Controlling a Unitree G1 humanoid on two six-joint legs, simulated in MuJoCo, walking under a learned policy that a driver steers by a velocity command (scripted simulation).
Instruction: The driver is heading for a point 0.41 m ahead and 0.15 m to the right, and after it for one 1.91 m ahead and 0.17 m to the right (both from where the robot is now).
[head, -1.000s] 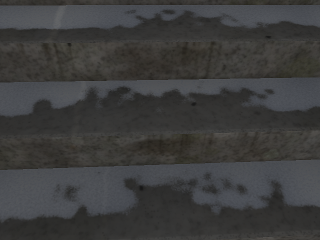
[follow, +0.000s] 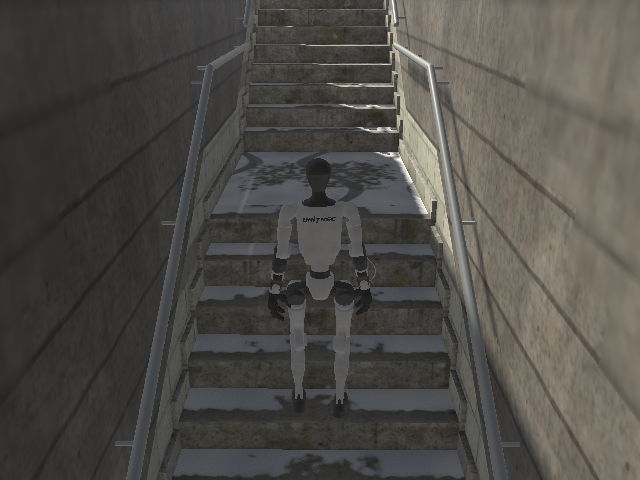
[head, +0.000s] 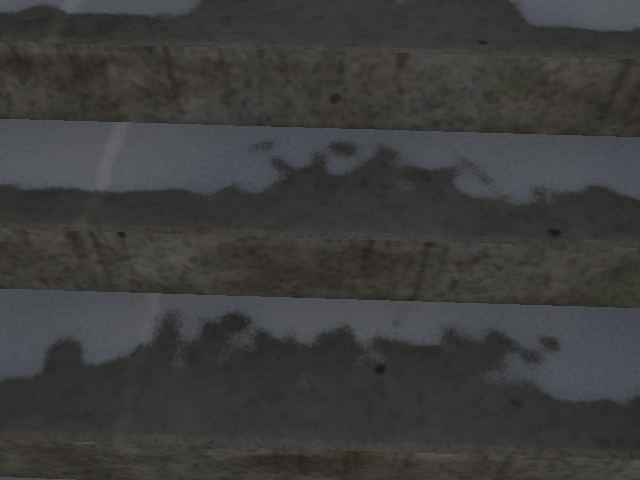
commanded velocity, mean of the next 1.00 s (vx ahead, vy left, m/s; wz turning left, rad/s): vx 0.15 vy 0.00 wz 0.00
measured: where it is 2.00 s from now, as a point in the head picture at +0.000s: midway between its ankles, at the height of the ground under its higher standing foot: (460, 473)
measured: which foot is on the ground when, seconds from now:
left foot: down 0.00-0.94, up 0.96-1.00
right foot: down 0.00-0.58, up 0.60-0.92, down 0.94-1.00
